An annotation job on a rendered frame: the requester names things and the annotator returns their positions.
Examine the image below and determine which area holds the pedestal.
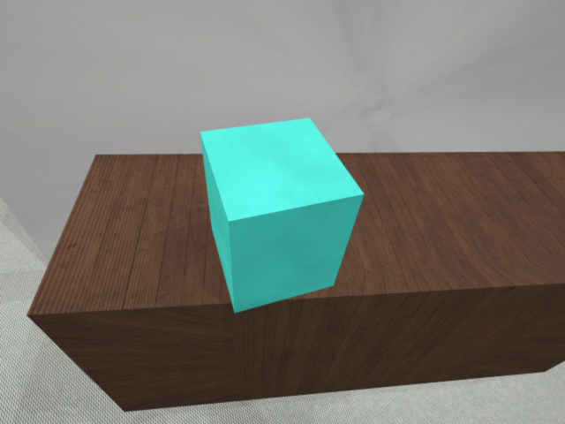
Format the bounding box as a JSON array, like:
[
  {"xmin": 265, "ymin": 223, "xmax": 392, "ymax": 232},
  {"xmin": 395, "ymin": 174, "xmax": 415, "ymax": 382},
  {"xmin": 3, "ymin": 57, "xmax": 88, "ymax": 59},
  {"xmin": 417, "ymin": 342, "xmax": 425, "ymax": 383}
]
[{"xmin": 27, "ymin": 151, "xmax": 565, "ymax": 412}]

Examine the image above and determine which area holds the carton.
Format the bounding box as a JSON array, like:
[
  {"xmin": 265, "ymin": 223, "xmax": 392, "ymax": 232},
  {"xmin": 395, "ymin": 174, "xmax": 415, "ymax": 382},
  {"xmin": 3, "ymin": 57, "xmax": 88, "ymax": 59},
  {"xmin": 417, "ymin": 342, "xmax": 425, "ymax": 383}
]
[{"xmin": 200, "ymin": 118, "xmax": 364, "ymax": 313}]

